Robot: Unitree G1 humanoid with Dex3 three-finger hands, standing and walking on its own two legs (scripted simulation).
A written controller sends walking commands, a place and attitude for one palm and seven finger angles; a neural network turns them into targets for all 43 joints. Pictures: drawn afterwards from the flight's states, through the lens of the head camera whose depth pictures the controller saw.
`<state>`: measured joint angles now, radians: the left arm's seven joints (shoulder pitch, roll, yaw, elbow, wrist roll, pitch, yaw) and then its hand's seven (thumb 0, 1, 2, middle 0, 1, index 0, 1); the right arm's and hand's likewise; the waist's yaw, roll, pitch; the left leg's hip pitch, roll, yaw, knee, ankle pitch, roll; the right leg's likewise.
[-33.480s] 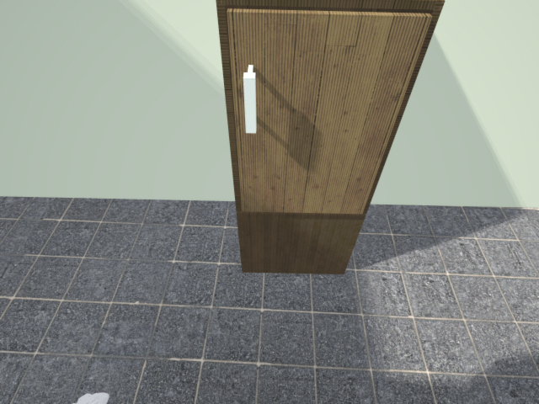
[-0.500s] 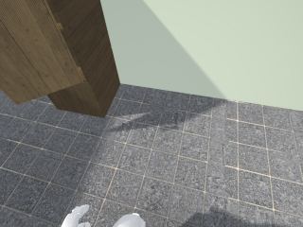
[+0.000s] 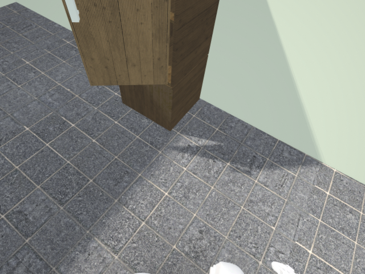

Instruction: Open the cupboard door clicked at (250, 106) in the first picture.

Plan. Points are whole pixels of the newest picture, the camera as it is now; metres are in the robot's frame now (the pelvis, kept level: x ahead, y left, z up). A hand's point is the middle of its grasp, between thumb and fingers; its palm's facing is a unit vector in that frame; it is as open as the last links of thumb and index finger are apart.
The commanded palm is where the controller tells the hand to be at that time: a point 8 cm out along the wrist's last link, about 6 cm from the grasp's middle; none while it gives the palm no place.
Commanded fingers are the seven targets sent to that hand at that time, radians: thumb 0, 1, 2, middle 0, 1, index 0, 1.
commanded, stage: turn to face it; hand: left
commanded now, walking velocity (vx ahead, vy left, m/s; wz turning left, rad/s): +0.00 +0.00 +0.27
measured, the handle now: out of the picture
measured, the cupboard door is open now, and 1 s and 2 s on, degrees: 41 41 41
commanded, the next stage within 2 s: take the last steps up to it in 0.24 s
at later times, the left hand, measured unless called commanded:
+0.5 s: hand out of the picture +0.03 +0.16 -0.16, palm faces +0.19 -0.96 -0.23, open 7.3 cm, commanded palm none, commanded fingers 0.00 0.90 0.90 -0.20 -0.30 -0.20 -0.30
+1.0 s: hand out of the picture +0.11 +0.26 -0.16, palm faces +0.23 -0.96 -0.18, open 7.4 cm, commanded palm none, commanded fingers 0.00 0.90 0.90 -0.20 -0.30 -0.20 -0.30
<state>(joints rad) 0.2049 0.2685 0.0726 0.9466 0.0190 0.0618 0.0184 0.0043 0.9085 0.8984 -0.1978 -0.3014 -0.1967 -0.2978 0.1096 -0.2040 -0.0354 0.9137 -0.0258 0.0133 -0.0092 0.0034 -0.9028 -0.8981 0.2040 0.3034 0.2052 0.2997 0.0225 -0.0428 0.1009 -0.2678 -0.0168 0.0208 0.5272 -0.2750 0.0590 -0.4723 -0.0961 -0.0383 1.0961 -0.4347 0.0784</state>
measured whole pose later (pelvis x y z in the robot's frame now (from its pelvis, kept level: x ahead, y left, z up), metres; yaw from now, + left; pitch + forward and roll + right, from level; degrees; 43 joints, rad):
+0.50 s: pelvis +0.01 -0.03 +0.00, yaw +9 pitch -1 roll +1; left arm 0.24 0.16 0.04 0.97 0.02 -0.02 0.02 0.00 0.93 0.90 -0.20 -0.30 -0.20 -0.30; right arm 0.23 -0.21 -0.07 1.05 -0.02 0.06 0.01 0.01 -0.91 -0.90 0.20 0.30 0.20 0.30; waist -0.01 0.01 0.07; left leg -0.44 0.01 0.00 1.04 -0.40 -0.04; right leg -0.15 -0.07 -0.13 0.45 -0.29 0.00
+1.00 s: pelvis +0.10 +0.07 +0.01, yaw +11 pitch -1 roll +1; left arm 0.21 0.18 0.05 1.03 0.03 0.01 -0.01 0.00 0.91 0.90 -0.20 -0.30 -0.20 -0.30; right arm 0.36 -0.13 -0.02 1.10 -0.03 -0.06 -0.02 0.00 -0.92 -0.90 0.20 0.30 0.21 0.30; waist 0.00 -0.03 0.05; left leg -0.04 -0.04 0.12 0.31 -0.26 0.05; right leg -0.53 -0.11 -0.08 0.90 -0.23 0.01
